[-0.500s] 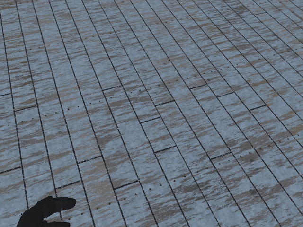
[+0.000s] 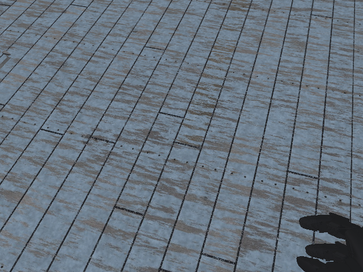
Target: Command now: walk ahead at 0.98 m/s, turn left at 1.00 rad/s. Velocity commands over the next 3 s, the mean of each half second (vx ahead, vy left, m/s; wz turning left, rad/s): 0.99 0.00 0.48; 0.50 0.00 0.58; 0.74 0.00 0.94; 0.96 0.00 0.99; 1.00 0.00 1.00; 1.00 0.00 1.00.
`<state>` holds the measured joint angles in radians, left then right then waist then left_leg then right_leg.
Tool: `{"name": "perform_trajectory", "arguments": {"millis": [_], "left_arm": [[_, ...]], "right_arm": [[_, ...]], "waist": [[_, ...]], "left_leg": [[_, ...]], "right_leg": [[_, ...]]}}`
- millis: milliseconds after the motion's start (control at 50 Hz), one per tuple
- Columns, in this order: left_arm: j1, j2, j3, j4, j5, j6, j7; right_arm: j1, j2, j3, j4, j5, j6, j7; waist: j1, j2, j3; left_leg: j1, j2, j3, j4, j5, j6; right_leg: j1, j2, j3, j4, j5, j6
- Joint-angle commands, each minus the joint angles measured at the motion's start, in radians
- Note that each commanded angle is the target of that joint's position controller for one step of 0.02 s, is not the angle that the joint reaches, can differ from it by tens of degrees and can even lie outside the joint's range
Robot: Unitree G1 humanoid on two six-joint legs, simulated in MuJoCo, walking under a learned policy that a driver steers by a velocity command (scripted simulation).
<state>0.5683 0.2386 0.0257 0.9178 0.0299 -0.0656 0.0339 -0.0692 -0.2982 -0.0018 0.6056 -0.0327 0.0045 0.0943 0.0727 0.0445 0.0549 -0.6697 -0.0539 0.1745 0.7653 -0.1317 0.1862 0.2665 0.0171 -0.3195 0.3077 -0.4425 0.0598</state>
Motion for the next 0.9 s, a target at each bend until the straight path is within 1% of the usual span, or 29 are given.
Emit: {"name": "perform_trajectory", "arguments": {"millis": [20,40,60,80,120,140,180,260,300,360,400,420,440,460,480,500,520,540,580,640,660,680,740,780,820,840,860,880,900], "left_arm": [[-0.209,0.281,0.061,-0.135,0.006,0.010,0.019],[-0.231,0.221,0.054,-0.141,0.014,0.012,-0.007],[-0.183,0.127,0.026,-0.240,0.014,-0.002,-0.016],[-0.243,0.175,0.024,-0.299,-0.005,-0.024,-0.018],[-0.273,0.191,0.018,-0.280,-0.004,-0.038,-0.024],[-0.270,0.178,0.014,-0.266,0.016,-0.023,-0.028],[-0.235,0.144,0.002,-0.251,0.041,0.016,-0.047],[-0.458,0.086,-0.025,-0.333,0.013,0.013,-0.074],[-0.520,0.075,-0.028,-0.342,-0.007,0.006,-0.082],[-0.547,0.119,-0.011,-0.340,-0.006,0.005,-0.073],[-0.408,0.180,0.018,-0.305,-0.002,0.003,-0.056],[-0.218,0.214,0.038,-0.250,-0.007,0.006,-0.040],[0.006,0.263,0.061,-0.188,-0.002,0.014,-0.017],[0.078,0.388,0.098,-0.170,0.040,0.011,-0.010],[0.036,0.333,0.088,-0.165,0.024,0.011,-0.035],[-0.107,0.262,0.079,-0.174,0.018,0.005,-0.042],[-0.161,0.190,0.065,-0.170,0.008,0.000,-0.048],[-0.180,0.154,0.054,-0.154,0.013,-0.004,-0.048],[-0.199,0.100,0.028,-0.121,0.015,-0.022,-0.048],[-0.250,0.127,0.027,-0.094,-0.008,-0.065,-0.067],[-0.296,0.129,0.025,-0.098,-0.014,-0.070,-0.069],[-0.445,0.140,0.030,-0.167,-0.033,-0.079,-0.040],[-0.326,0.224,0.049,-0.152,-0.050,-0.077,0.014],[-0.344,0.255,0.061,-0.171,-0.057,-0.045,0.030],[-0.400,0.241,0.062,-0.207,-0.060,-0.009,0.033],[-0.392,0.178,0.047,-0.212,-0.049,-0.003,0.019],[-0.276,0.052,0.011,-0.243,-0.004,-0.004,-0.004],[-0.132,0.116,0.004,-0.277,-0.041,-0.020,-0.024],[-0.231,0.211,0.021,-0.284,-0.044,-0.027,-0.025]], "right_arm": [[0.540,-0.194,-0.084,0.115,0.004,-0.010,-0.039],[0.549,-0.218,-0.112,0.150,0.027,-0.013,-0.069],[0.432,-0.298,-0.121,0.104,0.012,0.000,-0.080],[0.497,-0.287,-0.126,0.082,0.002,0.005,-0.089],[0.439,-0.183,-0.104,0.126,0.002,-0.016,-0.107],[0.398,-0.155,-0.091,0.128,0.000,-0.036,-0.115],[0.374,-0.107,-0.065,0.139,0.014,-0.074,-0.119],[0.410,-0.122,-0.070,0.180,0.025,-0.118,-0.092],[0.472,-0.131,-0.072,0.208,0.046,-0.133,-0.082],[0.515,-0.178,-0.080,0.242,0.038,-0.132,-0.087],[0.517,-0.228,-0.090,0.257,0.009,-0.120,-0.099],[0.483,-0.245,-0.094,0.260,-0.009,-0.106,-0.108],[0.422,-0.219,-0.089,0.252,-0.023,-0.101,-0.112],[0.536,-0.046,-0.049,0.206,0.022,-0.110,-0.103],[0.530,-0.058,-0.039,0.195,0.031,-0.127,-0.097],[0.426,-0.089,-0.041,0.178,0.030,-0.125,-0.104],[0.361,-0.103,-0.036,0.168,0.019,-0.121,-0.096],[0.318,-0.084,-0.031,0.155,0.006,-0.113,-0.086],[0.357,-0.034,-0.018,0.162,-0.003,-0.076,-0.074],[0.296,-0.016,-0.014,0.121,0.001,-0.052,-0.073],[0.275,-0.011,-0.010,0.103,0.001,-0.054,-0.065],[0.307,-0.035,-0.025,0.122,0.091,-0.068,-0.072],[0.201,-0.037,-0.037,0.074,0.050,-0.082,-0.044],[0.318,-0.084,-0.071,0.086,0.044,-0.070,-0.035],[0.563,-0.168,-0.126,0.143,0.046,-0.052,-0.044],[0.595,-0.181,-0.133,0.153,0.057,-0.044,-0.064],[0.490,-0.235,-0.127,0.093,0.026,-0.050,-0.079],[0.413,-0.281,-0.134,0.019,-0.018,-0.060,-0.068],[0.316,-0.232,-0.136,-0.044,0.010,-0.055,-0.064]], "waist": [[-0.364,-0.164,-0.194],[-0.317,-0.008,-0.174],[-0.162,0.152,-0.222],[-0.216,0.019,-0.333],[-0.120,-0.135,-0.037],[-0.070,-0.160,0.012],[-0.012,-0.142,0.048],[-0.062,-0.060,0.107],[-0.109,-0.052,0.086],[-0.121,-0.031,0.033],[-0.037,0.031,-0.091],[0.072,0.041,-0.181],[0.195,0.033,-0.256],[0.115,-0.289,-0.389],[0.090,-0.332,-0.475],[0.048,-0.221,-0.265],[0.028,-0.073,-0.171],[0.002,-0.026,-0.103],[-0.073,-0.036,0.000],[-0.124,-0.092,0.070],[-0.142,-0.129,0.065],[-0.143,-0.216,0.033],[-0.086,-0.139,-0.068],[-0.139,-0.160,-0.127],[-0.259,-0.126,-0.206],[-0.251,0.042,-0.155],[-0.098,0.321,-0.163],[-0.064,0.285,-0.483],[-0.092,0.064,-0.451]], "left_leg": [[0.754,-0.060,-0.094,-0.103,-0.071,0.105],[0.931,0.005,-0.203,-0.175,-0.097,0.139],[1.107,0.225,-0.634,-0.159,0.017,0.243],[1.154,0.311,-0.861,-0.362,-0.148,0.326],[0.799,0.284,-0.761,-0.542,-0.181,0.230],[0.666,0.233,-0.684,-0.548,-0.112,0.200],[0.470,0.161,-0.562,-0.586,-0.040,0.168],[0.320,0.046,-0.369,-0.662,0.209,0.105],[0.358,0.071,-0.362,-0.725,0.313,0.078],[0.629,0.118,-0.338,-0.646,0.688,0.039],[0.748,0.160,-0.332,-0.402,1.017,-0.002],[0.704,0.162,-0.316,-0.173,1.039,-0.019],[0.533,0.121,-0.291,0.132,0.888,-0.031],[0.178,-0.046,-0.231,0.674,0.125,-0.084],[0.024,-0.122,-0.343,0.782,-0.298,-0.066],[-0.079,-0.019,-0.338,0.775,-0.205,-0.052],[-0.062,0.036,-0.315,0.709,-0.143,-0.052],[-0.037,0.064,-0.312,0.650,-0.146,-0.053],[0.038,0.079,-0.305,0.597,-0.188,-0.082],[0.066,0.075,-0.239,0.341,-0.108,-0.122],[0.106,0.075,-0.199,0.198,-0.020,-0.127],[0.150,0.081,-0.190,0.080,0.082,-0.149],[0.323,0.026,-0.124,-0.158,0.369,-0.165],[0.434,-0.034,-0.091,-0.174,0.315,-0.144],[0.674,-0.062,-0.111,-0.182,0.277,-0.077],[0.737,0.001,-0.231,-0.275,0.402,-0.024],[0.835,0.178,-0.594,-0.199,0.922,0.123],[1.003,0.391,-1.026,-0.376,0.601,0.337],[0.917,0.340,-1.004,-0.435,0.236,0.285]], "right_leg": [[-0.426,-0.277,0.098,0.693,1.524,-0.027],[-0.686,-0.123,0.101,1.059,0.489,-0.049],[-1.037,-0.028,0.173,1.346,-0.093,-0.028],[-1.146,-0.040,0.357,1.365,-0.016,-0.033],[-1.111,-0.127,0.353,1.132,0.097,-0.043],[-1.044,-0.151,0.355,1.073,0.079,-0.032],[-0.933,-0.192,0.352,0.931,0.056,-0.005],[-0.818,-0.184,0.274,0.535,0.385,-0.026],[-0.700,-0.139,0.240,0.381,0.613,-0.071],[-0.685,-0.059,0.212,0.272,0.591,-0.126],[-0.538,0.016,0.220,0.278,0.416,-0.151],[-0.349,0.032,0.227,0.283,0.329,-0.161],[-0.107,-0.038,0.280,0.315,0.228,-0.182],[0.164,-0.350,0.759,0.260,-0.049,-0.315],[0.188,-0.411,1.184,0.017,-0.142,-0.347],[0.043,-0.384,1.042,-0.005,-0.166,-0.333],[-0.114,-0.357,0.904,-0.018,-0.098,-0.320],[-0.242,-0.317,0.803,-0.038,-0.036,-0.300],[-0.446,-0.305,0.629,-0.082,0.304,-0.279],[-0.545,-0.247,0.333,-0.137,0.903,-0.222],[-0.562,-0.201,0.239,-0.137,0.959,-0.201],[-0.558,-0.134,0.163,-0.125,0.875,-0.169],[-0.471,-0.150,0.140,-0.048,0.890,-0.139],[-0.405,-0.158,0.132,0.109,1.023,-0.108],[-0.469,-0.148,0.144,0.473,1.035,-0.070],[-0.594,-0.047,0.156,0.792,0.385,-0.016],[-0.867,0.113,0.231,1.190,-0.256,0.029],[-0.963,0.132,0.465,1.379,-0.218,0.018],[-0.965,0.065,0.495,1.298,-0.114,-0.020]]}}
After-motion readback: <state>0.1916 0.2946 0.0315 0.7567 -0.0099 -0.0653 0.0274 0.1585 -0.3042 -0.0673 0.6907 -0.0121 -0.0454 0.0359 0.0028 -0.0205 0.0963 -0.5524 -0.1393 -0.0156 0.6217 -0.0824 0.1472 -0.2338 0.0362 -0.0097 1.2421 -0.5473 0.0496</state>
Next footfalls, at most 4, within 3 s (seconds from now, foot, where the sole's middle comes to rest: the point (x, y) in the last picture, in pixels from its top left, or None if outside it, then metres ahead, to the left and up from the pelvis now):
0.04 left None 0.18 0.01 -0.74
0.44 right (230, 211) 0.67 -0.08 -0.74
0.84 left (165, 144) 0.97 0.20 -0.74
1.26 right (190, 110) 1.17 0.10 -0.74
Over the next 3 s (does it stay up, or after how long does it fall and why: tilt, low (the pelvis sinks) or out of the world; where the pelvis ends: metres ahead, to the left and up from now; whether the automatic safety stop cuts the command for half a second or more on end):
stays up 0.98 1.47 0.00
